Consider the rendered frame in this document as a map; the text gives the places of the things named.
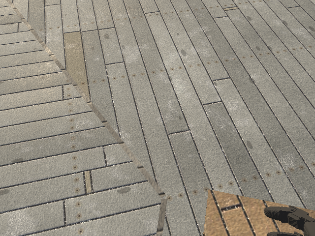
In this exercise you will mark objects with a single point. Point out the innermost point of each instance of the robot right hand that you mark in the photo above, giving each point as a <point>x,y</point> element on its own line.
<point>294,216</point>

